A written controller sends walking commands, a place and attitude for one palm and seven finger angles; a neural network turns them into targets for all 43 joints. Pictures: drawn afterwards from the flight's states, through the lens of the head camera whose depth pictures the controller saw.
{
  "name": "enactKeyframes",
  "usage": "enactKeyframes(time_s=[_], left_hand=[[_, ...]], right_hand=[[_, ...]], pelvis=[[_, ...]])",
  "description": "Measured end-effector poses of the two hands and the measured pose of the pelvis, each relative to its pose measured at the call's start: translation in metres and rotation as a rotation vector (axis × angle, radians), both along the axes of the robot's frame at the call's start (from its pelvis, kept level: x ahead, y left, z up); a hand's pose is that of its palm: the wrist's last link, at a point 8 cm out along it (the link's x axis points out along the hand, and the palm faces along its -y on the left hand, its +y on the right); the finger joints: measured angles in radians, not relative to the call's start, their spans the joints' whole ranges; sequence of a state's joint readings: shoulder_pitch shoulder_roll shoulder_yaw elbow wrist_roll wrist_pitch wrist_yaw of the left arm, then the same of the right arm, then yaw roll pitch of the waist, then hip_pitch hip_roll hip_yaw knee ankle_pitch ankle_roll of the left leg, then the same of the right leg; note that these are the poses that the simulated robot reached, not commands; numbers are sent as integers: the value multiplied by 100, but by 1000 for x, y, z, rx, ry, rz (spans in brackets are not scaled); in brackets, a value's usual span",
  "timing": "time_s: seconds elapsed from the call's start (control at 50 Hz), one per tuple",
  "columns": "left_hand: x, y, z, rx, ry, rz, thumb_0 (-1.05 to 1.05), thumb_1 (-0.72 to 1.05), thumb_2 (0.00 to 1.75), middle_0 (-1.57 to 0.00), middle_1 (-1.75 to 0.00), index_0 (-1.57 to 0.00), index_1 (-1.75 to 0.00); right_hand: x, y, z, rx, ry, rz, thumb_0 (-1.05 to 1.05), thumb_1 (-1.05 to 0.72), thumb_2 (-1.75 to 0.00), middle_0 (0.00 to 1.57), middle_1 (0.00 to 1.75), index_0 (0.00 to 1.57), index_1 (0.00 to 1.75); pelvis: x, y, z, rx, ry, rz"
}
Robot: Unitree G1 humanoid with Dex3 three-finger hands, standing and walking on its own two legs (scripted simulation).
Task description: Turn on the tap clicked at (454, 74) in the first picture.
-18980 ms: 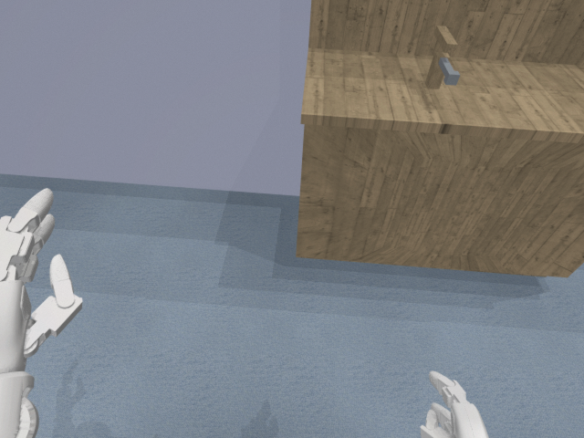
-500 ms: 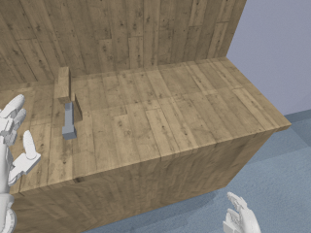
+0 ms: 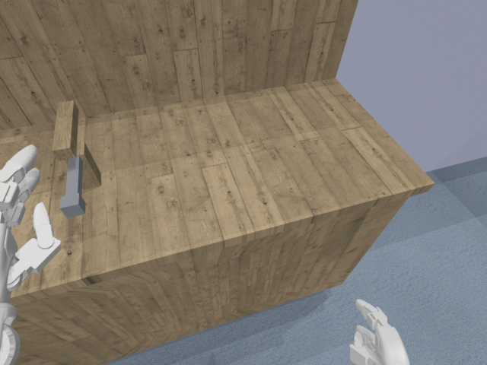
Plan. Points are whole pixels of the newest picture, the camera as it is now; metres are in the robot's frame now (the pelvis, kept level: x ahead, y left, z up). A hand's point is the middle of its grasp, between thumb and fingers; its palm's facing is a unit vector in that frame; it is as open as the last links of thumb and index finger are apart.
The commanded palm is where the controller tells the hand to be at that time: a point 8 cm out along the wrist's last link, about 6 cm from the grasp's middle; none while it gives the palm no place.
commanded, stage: shuffle to correct the standing spot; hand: left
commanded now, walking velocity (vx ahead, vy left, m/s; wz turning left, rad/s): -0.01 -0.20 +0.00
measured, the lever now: (73, 205) +0.33 +0.31 +0.07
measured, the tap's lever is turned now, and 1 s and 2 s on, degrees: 0 0 0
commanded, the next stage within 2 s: come to a stop and stand still in 0.14 s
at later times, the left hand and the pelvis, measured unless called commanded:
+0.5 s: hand (41, 223) +0.23 +0.26 +0.18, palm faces +0.40 -0.79 -0.47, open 7.4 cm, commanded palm +0.16 +0.27 +0.18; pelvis +0.00 -0.01 +0.00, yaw +1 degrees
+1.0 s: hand out of the picture +0.19 +0.32 +0.17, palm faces +0.44 -0.84 -0.30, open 7.4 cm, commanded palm +0.13 +0.35 +0.18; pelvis -0.03 +0.07 +0.00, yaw +1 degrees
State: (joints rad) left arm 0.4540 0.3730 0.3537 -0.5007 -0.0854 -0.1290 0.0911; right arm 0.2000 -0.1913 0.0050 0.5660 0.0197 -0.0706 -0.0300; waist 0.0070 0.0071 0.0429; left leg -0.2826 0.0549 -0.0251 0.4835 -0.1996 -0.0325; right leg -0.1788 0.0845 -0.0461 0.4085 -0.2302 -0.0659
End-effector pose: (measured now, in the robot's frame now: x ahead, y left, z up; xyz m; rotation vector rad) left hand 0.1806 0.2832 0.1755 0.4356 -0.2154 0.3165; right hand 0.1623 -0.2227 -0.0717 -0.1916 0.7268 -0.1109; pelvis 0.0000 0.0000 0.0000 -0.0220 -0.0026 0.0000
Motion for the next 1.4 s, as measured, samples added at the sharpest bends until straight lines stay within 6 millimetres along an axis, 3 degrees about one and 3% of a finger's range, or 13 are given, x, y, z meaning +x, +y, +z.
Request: enactKeyframes(time_s=[0.18,0.36,0.44,0.5,0.54,0.7,0.78,0.9,1.06,1.26,1.4], left_hand=[[1,-20,0,0,-16,-19,2,88,90,-21,-30,-21,-30],[3,-21,0,2,-26,-8,2,88,90,-21,-30,-21,-30],[2,-17,0,2,-19,7,2,88,90,-21,-30,-21,-30],[12,11,22,152,-88,22,2,88,90,-22,-30,-22,-30],[15,28,28,145,-123,63,2,88,90,-21,-30,-22,-30],[-9,13,-7,19,-3,-52,2,89,90,-20,-30,-21,-30],[-23,34,-15,-1,-2,-31,2,88,90,-21,-30,-22,-30],[-30,73,-4,-11,-122,65,2,88,90,-21,-30,-21,-30],[-28,78,-3,-3,-129,34,2,89,90,-20,-30,-21,-30],[-22,90,-6,12,-91,61,2,88,90,-21,-30,-21,-30],[-11,81,-5,1,-90,36,2,89,90,-21,-30,-21,-30]], right_hand=[[-3,-31,-4,-26,1,-43,1,-90,-90,21,30,20,30],[-7,-35,-7,-27,23,-46,1,-90,-90,20,30,20,30],[-4,-27,-7,-16,24,-33,1,-90,-90,20,30,20,30],[-5,-17,-6,-37,30,25,1,-90,-90,20,30,20,30],[-4,-11,-4,-25,14,47,1,-90,-90,21,30,20,30],[-12,11,5,-6,-77,-2,1,-90,-90,21,30,20,30],[-20,29,10,-40,-62,3,1,-90,-90,21,30,20,30],[-24,61,14,-52,-55,66,1,-90,-90,21,30,20,30],[-19,93,14,-9,-77,104,1,-90,-90,21,30,20,30],[-9,97,11,-19,-37,115,1,-90,-90,21,30,21,30],[4,84,15,-38,-44,94,1,-90,-90,21,30,20,30]], pelvis=[[2,-16,-6,0,-5,1],[5,-19,-7,4,-16,3],[6,-15,-5,5,-22,6],[0,-14,-2,13,-17,9],[-4,-9,-1,18,-13,-5],[-15,25,-3,12,-21,-19],[-19,37,-2,5,-32,-11],[-26,54,-1,-3,-37,-1],[-26,71,0,-3,-28,14],[-15,75,2,-10,-18,21],[-7,73,3,-7,-16,23]])
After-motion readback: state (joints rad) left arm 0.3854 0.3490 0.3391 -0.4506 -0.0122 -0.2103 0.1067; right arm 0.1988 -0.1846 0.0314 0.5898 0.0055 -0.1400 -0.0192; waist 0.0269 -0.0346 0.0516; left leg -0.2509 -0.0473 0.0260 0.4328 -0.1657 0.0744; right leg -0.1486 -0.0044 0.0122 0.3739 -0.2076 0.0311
